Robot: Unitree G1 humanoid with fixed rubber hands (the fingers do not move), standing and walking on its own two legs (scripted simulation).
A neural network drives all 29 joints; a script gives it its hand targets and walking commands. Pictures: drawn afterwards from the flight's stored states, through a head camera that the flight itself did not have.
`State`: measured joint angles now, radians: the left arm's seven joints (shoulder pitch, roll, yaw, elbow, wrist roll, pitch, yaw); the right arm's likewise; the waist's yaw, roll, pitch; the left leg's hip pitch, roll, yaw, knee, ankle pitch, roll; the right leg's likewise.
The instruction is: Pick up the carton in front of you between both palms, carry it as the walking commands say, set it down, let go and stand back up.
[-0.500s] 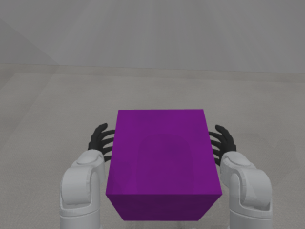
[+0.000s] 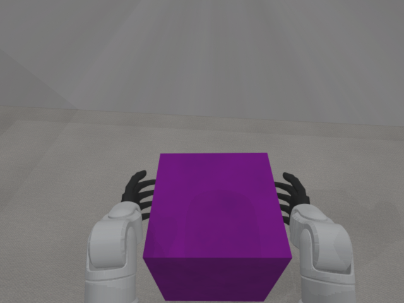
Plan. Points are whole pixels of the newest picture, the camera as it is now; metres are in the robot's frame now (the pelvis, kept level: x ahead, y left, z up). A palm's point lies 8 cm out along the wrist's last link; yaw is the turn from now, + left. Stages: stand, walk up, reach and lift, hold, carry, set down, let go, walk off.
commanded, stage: carry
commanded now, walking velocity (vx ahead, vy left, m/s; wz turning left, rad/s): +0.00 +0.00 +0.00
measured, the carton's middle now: (213, 230) +0.27 +0.00 +0.01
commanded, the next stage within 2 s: hold in 1.64 s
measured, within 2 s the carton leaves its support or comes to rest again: neither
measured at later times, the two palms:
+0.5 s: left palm (138, 210) +0.30 +0.16 +0.03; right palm (282, 216) +0.29 -0.14 +0.03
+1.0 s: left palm (136, 220) +0.27 +0.15 +0.04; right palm (288, 227) +0.26 -0.14 +0.04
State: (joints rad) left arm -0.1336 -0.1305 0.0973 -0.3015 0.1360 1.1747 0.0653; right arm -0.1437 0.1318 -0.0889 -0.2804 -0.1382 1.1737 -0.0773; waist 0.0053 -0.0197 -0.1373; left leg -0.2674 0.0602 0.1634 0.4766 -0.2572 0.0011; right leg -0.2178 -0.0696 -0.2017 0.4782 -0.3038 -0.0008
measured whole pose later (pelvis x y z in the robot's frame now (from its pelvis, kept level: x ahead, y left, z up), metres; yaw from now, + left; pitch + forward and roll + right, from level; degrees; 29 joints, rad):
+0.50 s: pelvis +0.02 +0.01 -0.01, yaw -1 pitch +3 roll +0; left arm -0.16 -0.13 0.14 0.13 0.24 0.77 0.02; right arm -0.17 0.13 -0.13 0.15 -0.23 0.77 -0.04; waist 0.00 0.00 -0.12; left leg -0.26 0.06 0.18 0.55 -0.33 0.01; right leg -0.21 -0.08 -0.18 0.53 -0.36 0.02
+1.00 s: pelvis -0.02 +0.01 +0.00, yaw -1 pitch +2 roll +0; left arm -0.20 -0.14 0.16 0.16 0.24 0.74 0.02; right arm -0.20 0.14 -0.16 0.18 -0.23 0.74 -0.04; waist 0.00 0.00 -0.11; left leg -0.28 0.06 0.18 0.50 -0.25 0.02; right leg -0.24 -0.08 -0.19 0.50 -0.29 0.00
